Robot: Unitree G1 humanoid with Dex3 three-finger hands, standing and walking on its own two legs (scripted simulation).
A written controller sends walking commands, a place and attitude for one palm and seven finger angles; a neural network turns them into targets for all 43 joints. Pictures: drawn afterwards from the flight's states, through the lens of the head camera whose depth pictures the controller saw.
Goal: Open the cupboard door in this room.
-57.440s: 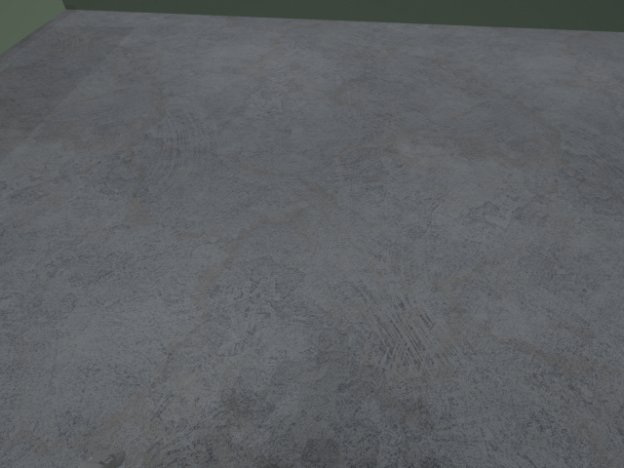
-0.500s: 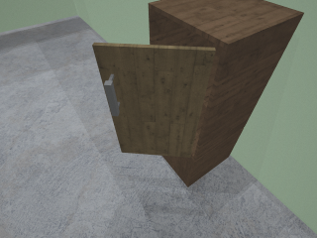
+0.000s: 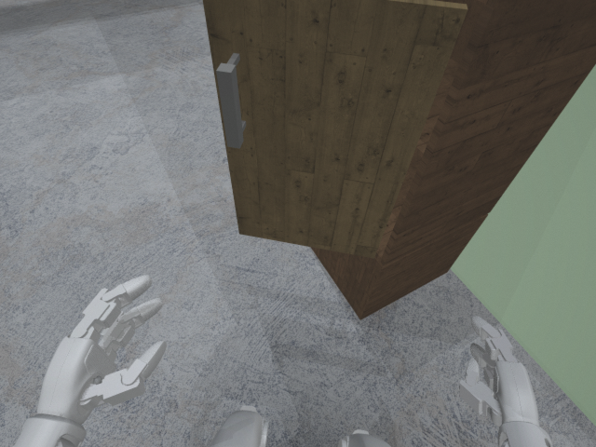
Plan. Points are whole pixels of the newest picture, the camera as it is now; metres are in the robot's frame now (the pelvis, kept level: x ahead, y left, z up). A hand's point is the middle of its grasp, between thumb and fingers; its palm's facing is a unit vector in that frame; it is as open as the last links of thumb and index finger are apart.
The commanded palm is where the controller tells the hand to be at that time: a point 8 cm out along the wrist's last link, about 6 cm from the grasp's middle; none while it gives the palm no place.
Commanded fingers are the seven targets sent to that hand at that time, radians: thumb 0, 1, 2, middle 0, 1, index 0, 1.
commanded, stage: raise the hand with hooked fingers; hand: left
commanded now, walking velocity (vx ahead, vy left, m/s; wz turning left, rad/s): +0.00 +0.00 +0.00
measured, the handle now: (235, 102) +0.61 +0.18 +0.12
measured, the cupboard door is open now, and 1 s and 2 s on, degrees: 50 50 50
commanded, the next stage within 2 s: move the hooked fingers beside the handle in 1.60 s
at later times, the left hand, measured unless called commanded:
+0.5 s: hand (107, 306) +0.25 +0.25 +0.08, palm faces -0.08 -1.00 -0.05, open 12.1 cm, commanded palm +0.23 +0.31 +0.09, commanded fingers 0.00 -0.29 0.39 -0.28 -1.07 -0.28 -1.07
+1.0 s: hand (76, 246) +0.30 +0.29 +0.12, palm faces -0.06 -1.00 -0.04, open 13.9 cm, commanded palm +0.27 +0.35 +0.13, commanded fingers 0.00 -0.50 0.30 -0.30 -1.20 -0.30 -1.20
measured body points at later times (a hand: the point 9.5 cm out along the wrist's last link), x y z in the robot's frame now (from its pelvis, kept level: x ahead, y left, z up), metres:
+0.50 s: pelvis +0.00 +0.03 +0.03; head +0.05 +0.04 +0.47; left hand +0.24 +0.31 +0.09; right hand +0.15 -0.23 -0.05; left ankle +0.04 +0.13 -0.65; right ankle +0.01 -0.10 -0.65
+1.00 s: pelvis +0.02 +0.03 +0.04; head +0.06 +0.04 +0.49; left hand +0.29 +0.35 +0.13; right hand +0.19 -0.21 -0.02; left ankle +0.04 +0.13 -0.65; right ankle +0.01 -0.10 -0.65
